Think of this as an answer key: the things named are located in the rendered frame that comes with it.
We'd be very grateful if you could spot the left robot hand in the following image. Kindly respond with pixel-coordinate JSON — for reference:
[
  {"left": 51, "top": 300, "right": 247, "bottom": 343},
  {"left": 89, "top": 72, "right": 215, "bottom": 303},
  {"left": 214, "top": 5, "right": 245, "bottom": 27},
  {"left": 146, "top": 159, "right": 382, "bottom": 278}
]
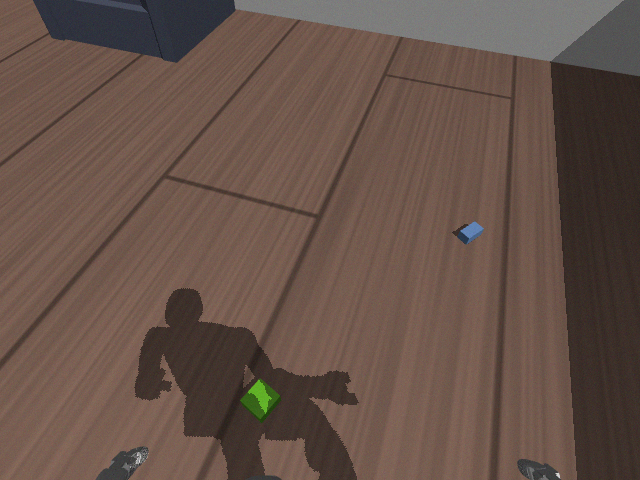
[{"left": 95, "top": 447, "right": 149, "bottom": 480}]

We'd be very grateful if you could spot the right robot hand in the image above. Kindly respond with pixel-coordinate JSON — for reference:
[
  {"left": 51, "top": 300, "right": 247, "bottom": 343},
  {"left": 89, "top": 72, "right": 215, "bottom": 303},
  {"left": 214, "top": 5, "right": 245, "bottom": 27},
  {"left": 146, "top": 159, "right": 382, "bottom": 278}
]
[{"left": 517, "top": 459, "right": 561, "bottom": 480}]

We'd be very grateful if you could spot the armchair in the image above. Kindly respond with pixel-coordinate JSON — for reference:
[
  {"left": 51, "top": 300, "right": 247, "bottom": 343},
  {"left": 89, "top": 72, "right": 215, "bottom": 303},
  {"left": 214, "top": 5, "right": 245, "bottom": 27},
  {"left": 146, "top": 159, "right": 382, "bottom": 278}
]
[{"left": 33, "top": 0, "right": 235, "bottom": 63}]

